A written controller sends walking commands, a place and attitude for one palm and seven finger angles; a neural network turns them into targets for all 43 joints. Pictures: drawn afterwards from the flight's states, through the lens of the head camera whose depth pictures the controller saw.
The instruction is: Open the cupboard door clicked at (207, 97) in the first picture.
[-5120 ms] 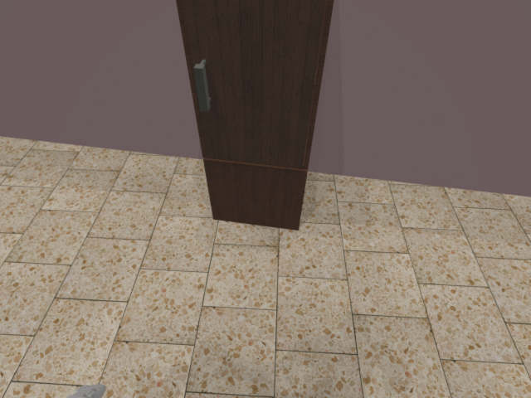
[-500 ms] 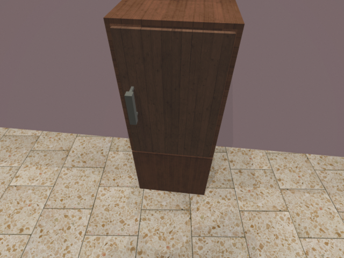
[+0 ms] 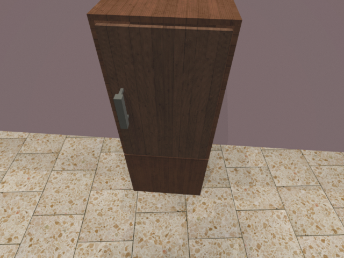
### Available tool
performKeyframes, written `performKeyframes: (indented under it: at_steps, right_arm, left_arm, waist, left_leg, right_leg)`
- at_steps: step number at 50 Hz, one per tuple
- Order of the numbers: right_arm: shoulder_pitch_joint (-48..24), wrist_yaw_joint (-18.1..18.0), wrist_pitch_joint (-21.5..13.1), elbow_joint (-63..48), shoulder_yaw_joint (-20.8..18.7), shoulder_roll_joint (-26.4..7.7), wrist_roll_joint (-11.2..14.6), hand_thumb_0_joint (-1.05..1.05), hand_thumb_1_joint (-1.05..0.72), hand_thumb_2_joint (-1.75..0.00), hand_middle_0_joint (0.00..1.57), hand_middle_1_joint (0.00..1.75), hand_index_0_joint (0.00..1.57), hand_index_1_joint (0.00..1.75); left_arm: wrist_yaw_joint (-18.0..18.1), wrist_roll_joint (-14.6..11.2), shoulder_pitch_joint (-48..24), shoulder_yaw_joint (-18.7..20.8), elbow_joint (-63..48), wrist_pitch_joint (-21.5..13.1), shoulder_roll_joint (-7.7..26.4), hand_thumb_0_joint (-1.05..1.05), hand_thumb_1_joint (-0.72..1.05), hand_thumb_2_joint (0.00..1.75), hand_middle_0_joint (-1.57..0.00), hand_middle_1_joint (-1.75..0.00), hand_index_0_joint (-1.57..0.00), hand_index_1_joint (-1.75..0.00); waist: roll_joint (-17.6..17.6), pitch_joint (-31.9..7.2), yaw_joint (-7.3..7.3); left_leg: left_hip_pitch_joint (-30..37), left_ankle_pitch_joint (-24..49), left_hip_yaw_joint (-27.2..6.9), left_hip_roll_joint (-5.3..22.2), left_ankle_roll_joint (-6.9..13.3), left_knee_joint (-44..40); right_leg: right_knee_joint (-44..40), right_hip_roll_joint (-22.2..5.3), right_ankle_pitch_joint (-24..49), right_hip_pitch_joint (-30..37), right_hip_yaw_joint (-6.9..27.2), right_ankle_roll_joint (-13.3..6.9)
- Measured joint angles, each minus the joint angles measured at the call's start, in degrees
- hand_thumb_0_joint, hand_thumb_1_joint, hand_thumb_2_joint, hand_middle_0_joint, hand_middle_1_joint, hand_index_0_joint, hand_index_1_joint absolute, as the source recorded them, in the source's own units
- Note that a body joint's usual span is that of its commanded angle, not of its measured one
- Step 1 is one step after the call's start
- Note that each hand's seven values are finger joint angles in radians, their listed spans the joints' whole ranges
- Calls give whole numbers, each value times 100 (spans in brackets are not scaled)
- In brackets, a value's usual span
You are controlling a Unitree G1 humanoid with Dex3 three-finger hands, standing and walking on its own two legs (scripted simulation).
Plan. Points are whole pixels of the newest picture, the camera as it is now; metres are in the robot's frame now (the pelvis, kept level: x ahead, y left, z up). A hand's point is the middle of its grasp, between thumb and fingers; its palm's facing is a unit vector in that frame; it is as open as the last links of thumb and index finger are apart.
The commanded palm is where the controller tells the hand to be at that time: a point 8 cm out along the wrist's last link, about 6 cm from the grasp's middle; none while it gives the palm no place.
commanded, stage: shuffle to correct the standing spot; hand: left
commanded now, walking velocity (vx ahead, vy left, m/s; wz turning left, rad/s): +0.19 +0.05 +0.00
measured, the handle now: (123, 108) +0.60 +0.22 -0.02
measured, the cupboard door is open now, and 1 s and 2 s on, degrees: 0 0 0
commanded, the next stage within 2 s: come to a stop and stand still in 0.10 s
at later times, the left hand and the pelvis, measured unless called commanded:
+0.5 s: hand out of the picture +0.06 +0.21 -0.18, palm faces +0.09 -0.98 -0.17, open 7.4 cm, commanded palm none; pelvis +0.07 +0.03 +0.00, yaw +1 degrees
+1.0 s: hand out of the picture +0.13 +0.24 -0.16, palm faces +0.01 -0.97 -0.23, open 7.4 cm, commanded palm none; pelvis +0.07 +0.05 +0.00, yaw +0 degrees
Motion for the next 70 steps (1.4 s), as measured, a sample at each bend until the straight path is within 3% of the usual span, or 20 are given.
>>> performKeyframes:
  at_steps: [3,7,9,13,16,17,20,22,28,35,37,40,43,50,70]
  right_arm:
    - [51,-13,-32,35,19,53,29,1,-91,-90,20,29,20,30]
    - [-114,64,123,130,-14,103,28,1,-91,-90,20,29,20,30]
    - [-316,128,182,80,-66,82,24,1,-91,-90,20,29,20,30]
    - [-683,154,231,-88,-161,-105,-15,4,-95,-90,20,29,20,30]
    - [-800,140,59,-314,-177,-312,10,4,-95,-90,20,29,20,30]
    - [-818,106,0,-370,-184,-368,-2,4,-95,-90,20,29,20,30]
    - [-954,5,30,-360,-133,-267,-33,3,-94,-90,20,29,20,30]
    - [-1056,-37,70,-332,-86,-183,-33,2,-93,-90,20,29,20,30]
    - [-1357,-107,201,-370,-157,-114,35,1,-94,-90,20,29,20,30]
    - [-1380,-51,347,-350,-227,-165,54,0,-94,-90,20,29,20,30]
    - [-1318,20,423,-402,-215,-220,56,0,-94,-90,20,29,20,30]
    - [-1151,112,457,-578,-215,-314,42,0,-93,-90,20,29,20,30]
    - [-1001,100,358,-616,-175,-332,42,1,-92,-90,20,29,20,30]
    - [-772,69,305,-461,4,-266,16,1,-93,-90,20,29,20,30]
    - [-1060,40,138,67,110,-284,74,1,-91,-90,20,29,20,30]
  left_arm:
    - [-2,-9,-171,25,-72,-136,-23,1,91,90,-20,-30,-20,-29]
    - [81,-12,-337,59,-239,-376,-48,1,91,90,-20,-30,-20,-29]
    - [117,6,-321,62,-273,-375,-63,1,91,90,-20,-30,-20,-29]
    - [96,24,-213,55,-184,-259,-43,1,91,90,-20,-30,-20,-29]
    - [91,12,-102,39,-136,-121,-39,1,91,90,-20,-30,-20,-29]
    - [89,-8,-82,29,-117,-61,-37,1,91,90,-20,-30,-20,-29]
    - [123,-41,-217,38,-20,93,114,1,91,90,-20,-30,-20,-29]
    - [124,-49,-345,25,-19,123,178,1,91,90,-20,-30,-20,-29]
    - [114,-35,-634,-10,-253,101,184,1,91,90,-20,-30,-20,-29]
    - [180,-19,-755,-47,-457,93,170,1,92,90,-20,-30,-20,-29]
    - [238,-13,-732,-106,-533,80,176,1,92,90,-20,-30,-20,-29]
    - [249,-1,-629,-182,-679,31,178,1,92,90,-20,-30,-20,-29]
    - [240,-39,-669,-219,-690,2,236,1,91,90,-20,-30,-20,-29]
    - [187,-62,-866,-241,-678,64,377,1,91,90,-20,-30,-20,-29]
    - [153,-80,-696,-325,1,29,368,1,91,90,-20,-30,-20,-29]
  waist:
    - [149,101,-54]
    - [154,138,45]
    - [100,127,97]
    - [-51,94,100]
    - [-26,142,88]
    - [23,135,53]
    - [-209,147,38]
    - [-255,164,57]
    - [-30,294,45]
    - [106,233,-43]
    - [146,202,-8]
    - [227,98,-70]
    - [203,75,-145]
    - [109,-11,-97]
    - [19,174,1]
  left_leg:
    - [-7,-158,-67,76,-18,227]
    - [-927,-774,-61,59,23,2089]
    - [-1352,-656,-31,100,19,2420]
    - [-1551,209,38,232,-35,1397]
    - [-1165,954,21,334,-126,209]
    - [-1143,1095,-42,376,-75,120]
    - [-1163,858,64,251,-13,321]
    - [-1081,897,118,206,-5,130]
    - [-1047,1029,160,232,-51,-49]
    - [-1039,1044,107,301,-144,-36]
    - [-1131,666,18,351,-173,342]
    - [-1188,182,-152,310,-129,909]
    - [-904,498,-137,199,19,538]
    - [-693,597,-3,7,154,64]
    - [-366,693,117,-105,194,-444]
  right_leg:
    - [-173,64,369,143,-141,43]
    - [-342,-16,147,372,-317,105]
    - [-601,-67,236,539,-340,135]
    - [-929,-169,298,806,-311,264]
    - [-613,-134,40,809,-238,389]
    - [-381,-103,-127,738,-241,401]
    - [182,-134,-742,508,-57,273]
    - [328,-102,-784,355,-52,253]
    - [-389,46,300,345,-133,225]
    - [-349,122,122,362,-178,102]
    - [-405,200,163,384,-165,116]
    - [-427,294,187,378,-170,104]
    - [-276,253,90,399,-156,180]
    - [-657,78,301,535,-35,308]
    - [-1009,-15,349,756,85,394]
